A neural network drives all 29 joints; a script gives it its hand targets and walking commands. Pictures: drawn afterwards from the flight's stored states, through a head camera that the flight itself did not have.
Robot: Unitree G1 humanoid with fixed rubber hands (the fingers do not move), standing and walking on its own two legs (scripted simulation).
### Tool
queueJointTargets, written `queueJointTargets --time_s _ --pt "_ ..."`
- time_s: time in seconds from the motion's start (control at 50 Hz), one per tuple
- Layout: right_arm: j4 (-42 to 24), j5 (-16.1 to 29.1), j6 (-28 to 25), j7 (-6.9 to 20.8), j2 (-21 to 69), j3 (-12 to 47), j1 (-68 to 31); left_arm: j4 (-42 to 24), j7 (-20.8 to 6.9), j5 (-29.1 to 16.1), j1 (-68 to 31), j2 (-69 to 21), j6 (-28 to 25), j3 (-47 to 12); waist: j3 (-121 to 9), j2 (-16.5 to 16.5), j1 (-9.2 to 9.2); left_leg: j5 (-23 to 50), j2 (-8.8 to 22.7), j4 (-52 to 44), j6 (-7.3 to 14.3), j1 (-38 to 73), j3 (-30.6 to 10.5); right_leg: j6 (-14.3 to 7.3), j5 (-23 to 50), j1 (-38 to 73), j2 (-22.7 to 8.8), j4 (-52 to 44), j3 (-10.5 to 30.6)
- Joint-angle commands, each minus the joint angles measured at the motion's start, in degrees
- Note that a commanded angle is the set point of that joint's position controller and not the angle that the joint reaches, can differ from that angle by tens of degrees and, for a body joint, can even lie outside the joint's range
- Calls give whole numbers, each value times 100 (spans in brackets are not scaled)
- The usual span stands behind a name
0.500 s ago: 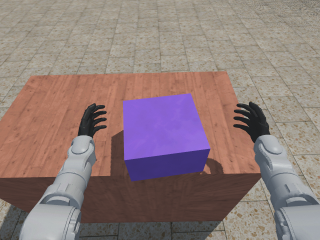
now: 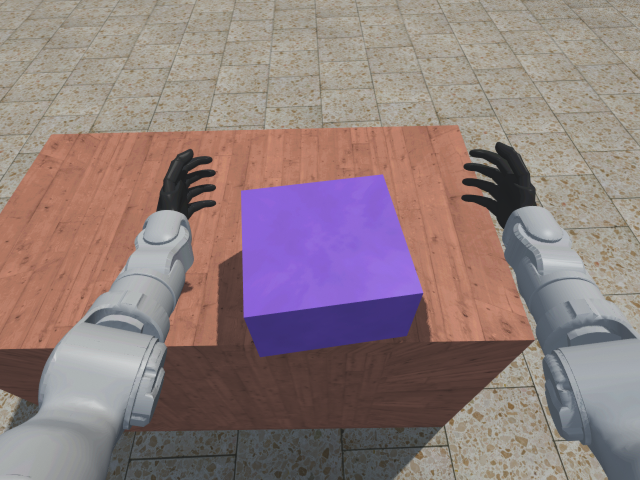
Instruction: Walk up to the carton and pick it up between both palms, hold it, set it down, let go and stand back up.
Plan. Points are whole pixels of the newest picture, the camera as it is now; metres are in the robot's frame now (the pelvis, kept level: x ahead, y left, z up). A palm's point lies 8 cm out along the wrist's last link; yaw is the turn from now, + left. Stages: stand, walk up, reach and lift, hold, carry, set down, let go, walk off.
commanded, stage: reach and lift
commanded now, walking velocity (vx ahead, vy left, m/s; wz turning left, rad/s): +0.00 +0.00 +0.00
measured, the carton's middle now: (323, 262) +0.45 +0.02 -0.06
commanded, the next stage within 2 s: none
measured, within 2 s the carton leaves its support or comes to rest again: neither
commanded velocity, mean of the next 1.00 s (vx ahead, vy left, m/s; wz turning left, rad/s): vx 0.00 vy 0.00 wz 0.00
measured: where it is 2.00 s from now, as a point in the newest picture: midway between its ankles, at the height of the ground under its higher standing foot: outside the picture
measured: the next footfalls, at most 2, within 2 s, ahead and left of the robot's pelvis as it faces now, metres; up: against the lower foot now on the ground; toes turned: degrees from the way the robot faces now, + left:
none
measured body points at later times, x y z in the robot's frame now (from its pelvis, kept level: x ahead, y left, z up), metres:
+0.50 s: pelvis -0.01 +0.00 -0.02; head +0.10 +0.00 +0.41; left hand +0.44 +0.22 +0.00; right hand +0.45 -0.21 +0.01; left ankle -0.05 +0.12 -0.73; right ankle +0.05 -0.12 -0.73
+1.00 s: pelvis -0.02 +0.00 -0.05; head +0.09 -0.01 +0.39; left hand +0.43 +0.19 -0.03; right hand +0.45 -0.19 -0.01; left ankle -0.05 +0.12 -0.73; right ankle +0.05 -0.12 -0.73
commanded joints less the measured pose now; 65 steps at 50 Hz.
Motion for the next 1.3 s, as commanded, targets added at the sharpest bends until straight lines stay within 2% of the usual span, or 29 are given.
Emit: queueJointTargets --time_s 0.0,0.02,0.08,0.14,0.2,0.22,0.26,0.28,0.32,0.36,0.44,0.48,0.54,0.68,0.72,0.78,0.82,0.88,0.9,0.92,0.96,1.0,1.04,1.1,1.12,1.14,1.18,1.26,1.28 --pt "146 395 -297 -3 -879 684 -2444 694 -107 -488 -2405 848 -312 -379 -3665 -324 540 2470 -10 81 -334 -1147 -61 -62 1831 1763 60 411 -350" --pt "-188 338 -347 -1 -666 821 -2527 682 -134 -368 -2365 934 -444 -175 -3553 -558 760 2234 -49 -18 -248 -1450 9 -43 1783 2176 30 428 -313" --pt "475 274 -614 0 -595 760 -2101 907 -135 -352 -2017 651 -817 -310 -3541 -302 571 2527 -27 83 -314 -1632 0 -81 2072 2190 -9 567 -309" --pt "63 254 -906 -20 -558 613 -2672 460 -57 -460 -2574 711 -1195 -299 -4294 -298 517 2814 16 381 -326 -1648 -50 -7 2094 1894 23 797 -395" --pt "577 380 -1007 49 -455 738 -2232 1082 -39 -510 -2269 622 -1305 -444 -4055 -65 647 2547 56 439 -359 -1671 -33 -75 1501 1380 20 809 -406" --pt "548 314 -1037 66 -608 640 -2343 847 16 -561 -2452 631 -1367 -488 -4049 -25 493 2443 80 480 -414 -1556 -65 -79 1247 1183 29 801 -465" --pt "633 282 -1107 50 -491 654 -2139 1331 14 -433 -2107 715 -1421 -319 -4077 -178 675 2230 26 488 -340 -1885 25 -13 1109 1174 59 887 -456" --pt "594 222 -1169 11 -557 485 -2400 1325 13 -558 -2336 685 -1500 -394 -4127 -234 421 2005 41 577 -315 -1973 -48 -14 960 954 45 948 -481" --pt "365 279 -1371 21 -671 428 -2413 618 84 -625 -2427 611 -1674 -522 -4921 46 464 2873 53 773 -496 -1485 -31 -93 1487 700 119 1083 -557" --pt "744 58 -1478 -8 -481 334 -2467 1324 57 -514 -2612 561 -1800 -515 -4627 177 334 2647 90 967 -500 -1719 -140 -113 925 171 88 1139 -538" --pt "762 -82 -1673 -132 -765 141 -2437 1113 103 -624 -2531 718 -1941 -414 -5002 60 361 2360 64 1124 -571 -1943 -75 -117 897 179 120 1339 -546" --pt "1053 49 -1703 -112 -367 403 -2607 1900 50 -773 -2522 506 -2079 -565 -4534 -112 455 2075 52 1194 -466 -2473 2 -82 683 -9 79 1527 -483" --pt "366 97 -1867 -172 -436 358 -2563 1212 72 -749 -2386 761 -2169 -374 -5403 -136 550 2737 50 1480 -546 -2395 34 -47 1393 210 47 1788 -478" --pt "757 202 -1887 -255 -317 627 -2609 1740 -57 -659 -2382 646 -2206 -329 -5022 -227 541 2197 -52 1475 -431 -3159 84 -6 1325 598 33 1945 -376" --pt "615 186 -1880 -201 -118 611 -2511 1216 -55 -783 -2507 617 -2250 -339 -5193 -344 597 2274 -42 1589 -417 -2964 128 23 1025 421 39 1934 -440" --pt "563 -119 -1896 -280 -137 282 -2678 1295 9 -720 -2475 453 -2301 -321 -4976 -199 356 1915 -56 1686 -434 -3204 -18 -8 885 154 -29 2094 -485" --pt "653 5 -1815 -238 -98 404 -2800 1435 36 -660 -2449 400 -2222 -340 -5104 -111 486 1802 -52 1565 -412 -3174 -5 -31 784 206 -31 1952 -462" --pt "504 -105 -1737 -317 180 407 -2885 1546 -33 -721 -2608 369 -2212 -346 -4903 -526 361 1449 -123 1625 -311 -3604 38 42 754 288 -51 2060 -390" --pt "366 -181 -1701 -346 186 403 -2822 1610 -13 -656 -2481 498 -2200 -198 -4903 -578 514 1150 -115 1512 -248 -3726 51 69 449 417 -78 2058 -366" --pt "391 -242 -1721 -379 129 368 -2804 1370 32 -662 -2632 507 -2236 -389 -4897 -540 297 1252 -128 1556 -253 -3728 42 51 589 443 -43 2074 -478" --pt "517 -363 -1714 -431 241 163 -3004 1407 37 -590 -2771 558 -2261 -264 -4962 -397 406 1233 -182 1685 -287 -3775 108 65 634 86 -84 2221 -445" --pt "508 -435 -1740 -496 222 102 -2913 1260 58 -594 -2651 391 -2232 -280 -4933 -320 265 1564 -151 1687 -393 -3502 69 11 955 200 -55 2188 -503" --pt "1019 -375 -1648 -476 321 242 -2944 1498 95 -526 -2751 236 -2149 -240 -4696 -196 430 1324 -79 1609 -388 -3437 7 10 184 -146 -25 2055 -568" --pt "908 -644 -1728 -608 235 -207 -2892 977 187 -458 -2778 99 -2194 -257 -5130 17 164 1899 -86 1849 -579 -2920 -60 -55 629 -610 20 2122 -628" --pt "1141 -522 -1717 -572 294 -26 -3050 1238 175 -407 -2949 95 -2160 -312 -5056 134 338 1942 -75 1848 -588 -2940 -46 -51 413 -650 32 2070 -588" --pt "1007 -587 -1705 -585 341 -144 -3039 1037 199 -419 -2972 62 -2148 -252 -5121 -17 159 2037 -40 1849 -600 -2767 -73 -54 510 -649 47 2010 -725" --pt "1142 -576 -1690 -571 365 -79 -3156 1008 224 -386 -3068 -66 -2104 -242 -4995 87 321 2033 2 1773 -633 -2644 -78 -78 471 -887 26 2076 -699" --pt "1184 -580 -1707 -663 325 -246 -3439 1092 296 -358 -3205 -116 -2061 -184 -5099 87 219 2085 2 1847 -682 -2538 -106 -103 420 -997 67 2019 -734" --pt "1157 -611 -1761 -644 379 -80 -3188 1264 239 -276 -2844 -102 -2115 -102 -5099 -5 380 2292 -19 1918 -629 -2629 -4 -124 713 -753 68 2054 -668"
